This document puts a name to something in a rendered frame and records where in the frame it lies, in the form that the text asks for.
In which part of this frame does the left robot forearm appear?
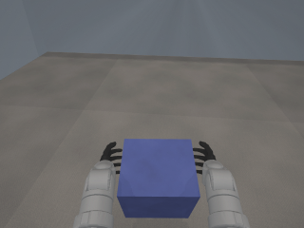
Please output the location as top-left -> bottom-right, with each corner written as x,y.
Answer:
72,160 -> 116,228

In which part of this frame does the right robot forearm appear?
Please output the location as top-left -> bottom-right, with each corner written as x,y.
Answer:
201,160 -> 251,228

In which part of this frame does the carton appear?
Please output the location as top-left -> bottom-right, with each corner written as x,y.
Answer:
117,139 -> 200,219

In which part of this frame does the right robot hand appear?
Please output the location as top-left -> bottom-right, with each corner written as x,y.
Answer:
193,141 -> 216,174

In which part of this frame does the left robot hand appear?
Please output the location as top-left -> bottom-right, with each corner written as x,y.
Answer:
100,142 -> 123,174

